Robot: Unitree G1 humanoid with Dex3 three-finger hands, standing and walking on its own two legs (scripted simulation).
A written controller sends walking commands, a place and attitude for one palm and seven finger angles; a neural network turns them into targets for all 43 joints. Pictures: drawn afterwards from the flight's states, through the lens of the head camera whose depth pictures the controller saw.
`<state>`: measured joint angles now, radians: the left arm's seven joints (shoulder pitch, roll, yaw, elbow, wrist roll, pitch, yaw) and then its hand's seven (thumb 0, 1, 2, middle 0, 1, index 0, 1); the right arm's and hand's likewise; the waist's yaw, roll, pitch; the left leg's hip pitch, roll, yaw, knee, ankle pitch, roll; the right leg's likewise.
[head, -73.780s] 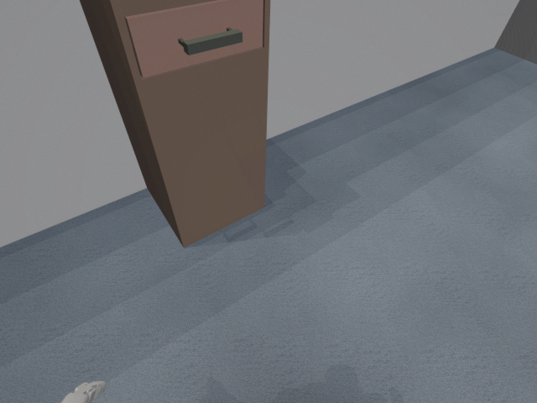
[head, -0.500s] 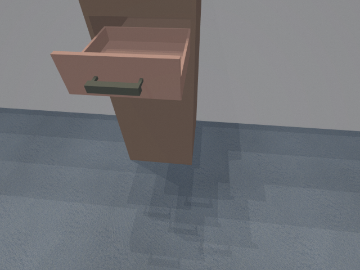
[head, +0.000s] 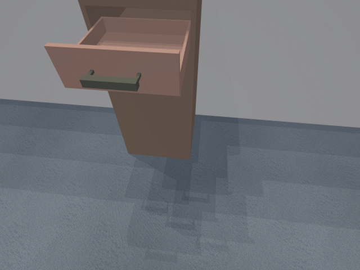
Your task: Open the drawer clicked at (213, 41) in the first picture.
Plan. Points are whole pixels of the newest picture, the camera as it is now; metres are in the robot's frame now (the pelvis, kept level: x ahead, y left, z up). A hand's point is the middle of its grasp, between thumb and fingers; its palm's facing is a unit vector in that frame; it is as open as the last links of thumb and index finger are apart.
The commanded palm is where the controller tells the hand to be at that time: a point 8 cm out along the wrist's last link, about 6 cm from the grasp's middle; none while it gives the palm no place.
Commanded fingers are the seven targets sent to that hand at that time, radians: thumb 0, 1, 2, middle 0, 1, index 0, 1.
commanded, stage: look to check the result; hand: left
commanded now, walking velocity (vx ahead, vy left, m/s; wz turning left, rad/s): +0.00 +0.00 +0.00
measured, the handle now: (112, 78) +0.60 +0.23 +0.10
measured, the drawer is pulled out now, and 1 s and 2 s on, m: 0.30 0.30 0.30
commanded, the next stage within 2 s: stand and wait in 0.24 s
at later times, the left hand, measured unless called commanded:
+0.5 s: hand out of the picture +0.02 +0.16 -0.17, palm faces +0.03 -0.98 -0.21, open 7.4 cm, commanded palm none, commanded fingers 0.00 0.90 0.90 -0.20 -0.30 -0.20 -0.30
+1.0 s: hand out of the picture +0.03 +0.16 -0.17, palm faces +0.03 -0.98 -0.21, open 7.4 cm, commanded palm none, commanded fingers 0.00 0.90 0.90 -0.20 -0.30 -0.20 -0.30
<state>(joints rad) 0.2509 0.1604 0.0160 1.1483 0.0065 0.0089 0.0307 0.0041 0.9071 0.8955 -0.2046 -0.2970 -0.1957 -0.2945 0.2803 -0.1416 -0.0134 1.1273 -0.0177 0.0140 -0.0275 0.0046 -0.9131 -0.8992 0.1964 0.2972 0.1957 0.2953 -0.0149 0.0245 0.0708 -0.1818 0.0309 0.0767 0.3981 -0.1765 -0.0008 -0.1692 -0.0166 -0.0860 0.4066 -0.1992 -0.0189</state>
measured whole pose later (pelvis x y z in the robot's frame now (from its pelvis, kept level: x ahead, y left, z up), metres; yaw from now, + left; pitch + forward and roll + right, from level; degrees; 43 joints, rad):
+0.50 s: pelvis +0.01 -0.01 +0.00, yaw +0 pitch -2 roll +0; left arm 0.24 0.15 0.02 1.14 0.01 0.00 0.03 0.00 0.91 0.90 -0.20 -0.30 -0.20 -0.29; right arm 0.27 -0.15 -0.01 1.13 -0.02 0.01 -0.03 0.00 -0.91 -0.90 0.20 0.30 0.20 0.30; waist -0.02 0.02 0.07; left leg -0.18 0.05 0.07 0.40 -0.19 -0.02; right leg -0.16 0.00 -0.09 0.41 -0.21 -0.04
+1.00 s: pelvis +0.01 -0.02 +0.00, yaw +0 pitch -2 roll +0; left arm 0.24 0.15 0.02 1.14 0.00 0.00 0.03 0.00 0.91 0.90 -0.20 -0.30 -0.20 -0.29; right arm 0.26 -0.14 -0.01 1.14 -0.02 0.02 -0.03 0.00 -0.91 -0.90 0.20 0.30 0.20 0.30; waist -0.02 0.02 0.07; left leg -0.17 0.06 0.06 0.39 -0.19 -0.03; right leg -0.15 0.01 -0.10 0.39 -0.22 -0.05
